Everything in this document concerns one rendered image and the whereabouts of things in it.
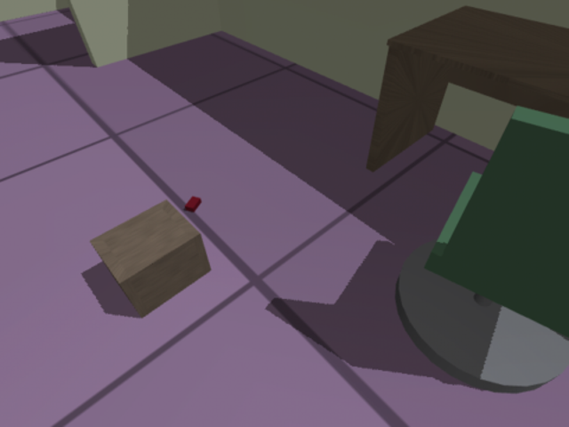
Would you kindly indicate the office chair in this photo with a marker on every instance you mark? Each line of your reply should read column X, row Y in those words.
column 488, row 301

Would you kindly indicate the desk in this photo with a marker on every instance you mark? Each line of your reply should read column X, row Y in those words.
column 522, row 62

